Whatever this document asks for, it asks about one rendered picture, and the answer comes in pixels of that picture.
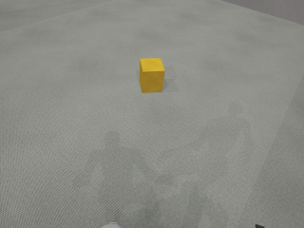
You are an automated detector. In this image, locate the carton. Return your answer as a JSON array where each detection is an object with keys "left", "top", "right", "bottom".
[{"left": 139, "top": 58, "right": 165, "bottom": 93}]

